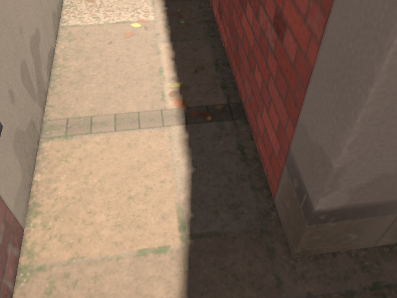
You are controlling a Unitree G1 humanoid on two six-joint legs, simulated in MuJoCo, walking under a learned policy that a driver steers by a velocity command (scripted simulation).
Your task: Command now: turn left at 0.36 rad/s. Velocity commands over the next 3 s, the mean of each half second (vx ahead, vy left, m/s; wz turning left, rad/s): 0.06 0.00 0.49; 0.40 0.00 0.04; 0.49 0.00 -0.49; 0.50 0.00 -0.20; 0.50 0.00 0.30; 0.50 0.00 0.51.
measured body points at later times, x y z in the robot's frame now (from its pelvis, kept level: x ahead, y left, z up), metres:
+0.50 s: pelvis +0.00 -0.02 +0.01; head +0.02 -0.03 +0.46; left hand -0.02 +0.28 -0.10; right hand +0.21 -0.25 -0.11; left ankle -0.04 +0.12 -0.68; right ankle +0.00 -0.13 -0.73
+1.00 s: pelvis +0.14 +0.09 +0.01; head +0.15 +0.13 +0.46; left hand +0.21 +0.39 -0.11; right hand +0.22 -0.19 -0.10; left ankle +0.00 +0.14 -0.73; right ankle +0.38 -0.01 -0.66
